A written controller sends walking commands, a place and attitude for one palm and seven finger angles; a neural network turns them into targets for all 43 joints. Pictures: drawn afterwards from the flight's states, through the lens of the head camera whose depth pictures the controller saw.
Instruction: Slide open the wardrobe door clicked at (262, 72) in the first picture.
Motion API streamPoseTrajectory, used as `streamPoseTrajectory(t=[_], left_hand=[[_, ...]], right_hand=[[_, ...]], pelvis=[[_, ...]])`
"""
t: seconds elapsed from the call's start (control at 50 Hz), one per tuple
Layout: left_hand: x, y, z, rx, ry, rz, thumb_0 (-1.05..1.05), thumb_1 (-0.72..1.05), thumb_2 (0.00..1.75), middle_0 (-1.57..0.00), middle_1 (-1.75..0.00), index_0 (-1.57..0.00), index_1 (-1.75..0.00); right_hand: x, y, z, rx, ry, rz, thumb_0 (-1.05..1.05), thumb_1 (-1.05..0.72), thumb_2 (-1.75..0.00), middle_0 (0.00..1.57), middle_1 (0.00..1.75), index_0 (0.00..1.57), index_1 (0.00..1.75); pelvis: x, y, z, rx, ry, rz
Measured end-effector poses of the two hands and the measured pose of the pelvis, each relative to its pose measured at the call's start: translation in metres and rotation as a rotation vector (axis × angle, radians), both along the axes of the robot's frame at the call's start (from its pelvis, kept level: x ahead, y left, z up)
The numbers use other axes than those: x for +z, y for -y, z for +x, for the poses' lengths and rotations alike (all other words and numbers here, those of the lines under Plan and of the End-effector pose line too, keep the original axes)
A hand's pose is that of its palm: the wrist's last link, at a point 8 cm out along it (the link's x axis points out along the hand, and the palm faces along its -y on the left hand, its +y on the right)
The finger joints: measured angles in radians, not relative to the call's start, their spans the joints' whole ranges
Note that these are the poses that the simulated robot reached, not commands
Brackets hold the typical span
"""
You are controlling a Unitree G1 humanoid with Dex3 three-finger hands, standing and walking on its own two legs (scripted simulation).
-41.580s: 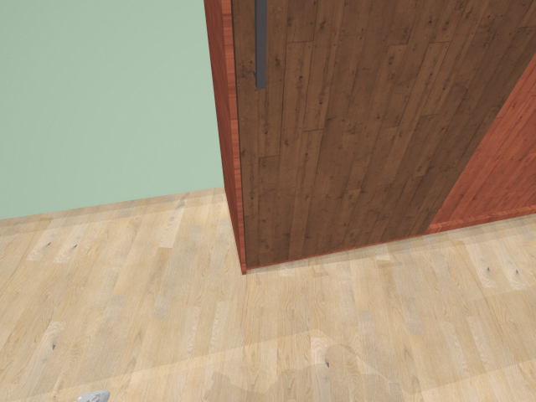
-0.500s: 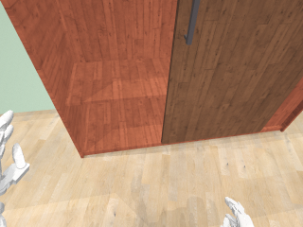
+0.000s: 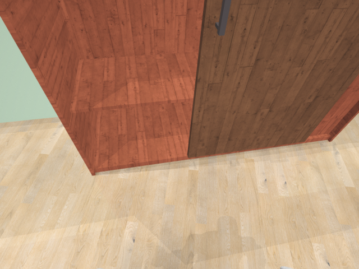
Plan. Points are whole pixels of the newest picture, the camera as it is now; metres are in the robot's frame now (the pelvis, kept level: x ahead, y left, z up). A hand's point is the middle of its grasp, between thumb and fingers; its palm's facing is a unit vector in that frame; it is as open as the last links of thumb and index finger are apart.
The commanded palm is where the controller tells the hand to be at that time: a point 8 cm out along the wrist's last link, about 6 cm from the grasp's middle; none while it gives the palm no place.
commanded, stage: let the arm hang, fingers relaxed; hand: left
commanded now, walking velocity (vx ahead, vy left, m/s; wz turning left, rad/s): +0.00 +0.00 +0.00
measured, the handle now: out of the picture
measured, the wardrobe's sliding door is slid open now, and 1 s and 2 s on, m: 0.59 0.59 0.59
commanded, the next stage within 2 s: look to check the result in 0.80 s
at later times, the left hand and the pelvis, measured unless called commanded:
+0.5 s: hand out of the picture +0.05 +0.25 -0.14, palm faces -0.03 -0.94 -0.34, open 7.4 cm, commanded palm none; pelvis +0.01 +0.00 +0.01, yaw +0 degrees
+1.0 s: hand out of the picture +0.11 +0.23 -0.15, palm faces -0.05 -0.96 -0.29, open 7.4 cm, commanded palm none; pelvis +0.03 +0.00 +0.02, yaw +0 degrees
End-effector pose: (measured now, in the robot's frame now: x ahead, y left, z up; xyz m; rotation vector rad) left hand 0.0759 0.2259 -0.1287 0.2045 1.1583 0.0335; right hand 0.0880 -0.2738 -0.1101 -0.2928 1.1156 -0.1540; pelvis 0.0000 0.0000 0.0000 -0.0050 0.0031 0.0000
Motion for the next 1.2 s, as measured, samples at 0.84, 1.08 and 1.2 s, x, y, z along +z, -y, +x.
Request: streamPoseTrajectory(t=[0.84,1.08,1.2], left_hand=[[0.015,-0.042,0.031,0.034,-0.049,0.104,0.0,0.9,0.89,-0.2,-0.3,-0.2,-0.3],[0.016,-0.055,0.026,0.059,-0.107,0.136,0.0,0.9,0.89,-0.2,-0.3,-0.2,-0.3],[0.02,-0.06,0.027,0.07,-0.112,0.155,0.0,0.9,0.89,-0.2,-0.3,-0.2,-0.3]], right_hand=[[0.007,0.019,0.009,-0.058,-0.104,-0.031,0.01,-0.91,-0.9,0.21,0.3,0.2,0.3],[0.008,0.023,0.018,-0.052,-0.132,-0.042,0.01,-0.91,-0.9,0.21,0.3,0.2,0.3],[0.005,0.02,0.029,-0.042,-0.123,-0.03,0.01,-0.91,-0.9,0.21,0.3,0.2,0.3]], pelvis=[[0.016,0.002,0.026,-0.004,0.011,0.001],[0.018,0.004,0.038,0.001,0.006,0.002],[0.018,0.004,0.043,0.002,0.007,0.004]])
